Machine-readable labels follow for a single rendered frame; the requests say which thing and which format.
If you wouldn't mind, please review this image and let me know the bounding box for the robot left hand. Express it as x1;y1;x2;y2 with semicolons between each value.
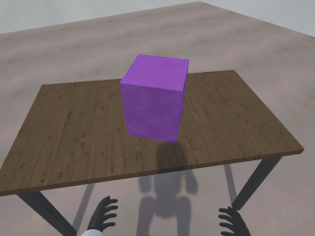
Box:
87;196;118;232

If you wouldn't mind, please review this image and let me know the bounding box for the robot right hand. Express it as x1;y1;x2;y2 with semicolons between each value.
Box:
218;206;251;236

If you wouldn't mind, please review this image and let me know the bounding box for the carton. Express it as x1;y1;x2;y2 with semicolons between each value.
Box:
119;54;189;144

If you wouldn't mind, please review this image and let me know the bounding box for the table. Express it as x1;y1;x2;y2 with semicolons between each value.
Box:
0;70;305;236

